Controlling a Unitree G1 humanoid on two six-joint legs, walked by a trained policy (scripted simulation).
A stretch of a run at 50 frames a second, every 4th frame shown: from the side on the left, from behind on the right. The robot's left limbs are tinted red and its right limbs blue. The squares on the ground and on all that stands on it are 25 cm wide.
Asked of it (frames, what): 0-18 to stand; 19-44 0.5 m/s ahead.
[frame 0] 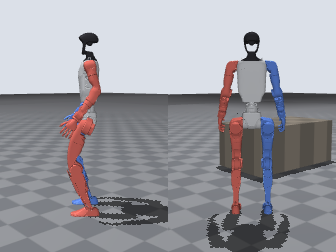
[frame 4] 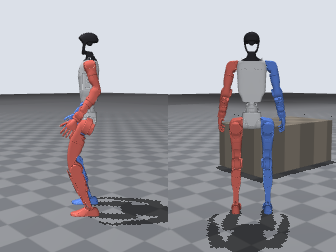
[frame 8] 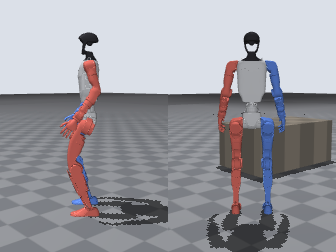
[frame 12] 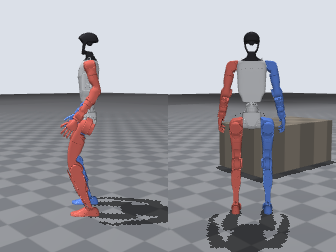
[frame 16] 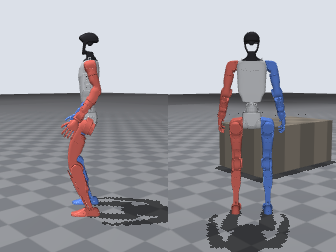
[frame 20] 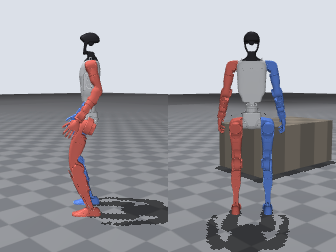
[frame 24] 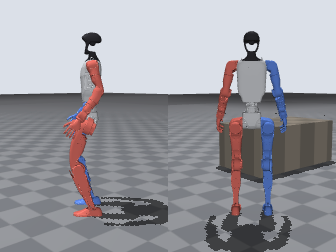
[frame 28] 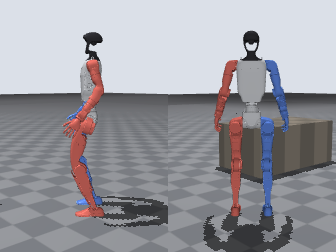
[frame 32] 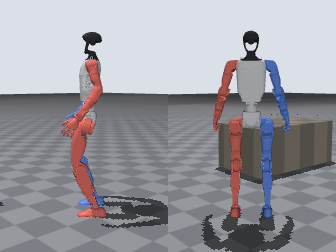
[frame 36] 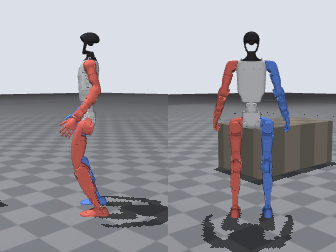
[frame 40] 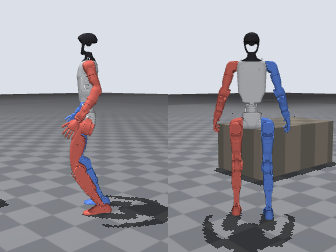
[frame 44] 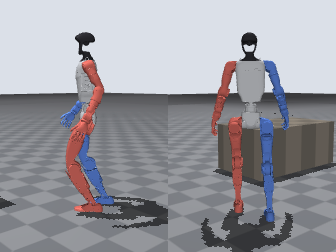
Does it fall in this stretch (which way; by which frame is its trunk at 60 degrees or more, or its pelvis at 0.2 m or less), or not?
no
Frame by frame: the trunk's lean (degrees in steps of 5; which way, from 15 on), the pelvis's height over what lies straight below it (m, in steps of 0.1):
0: 0, 0.8
4: 0, 0.8
8: 0, 0.8
12: 0, 0.8
16: 0, 0.8
20: 0, 0.8
24: 0, 0.8
28: 5, 0.8
32: 5, 0.8
36: 0, 0.8
40: 0, 0.8
44: 0, 0.8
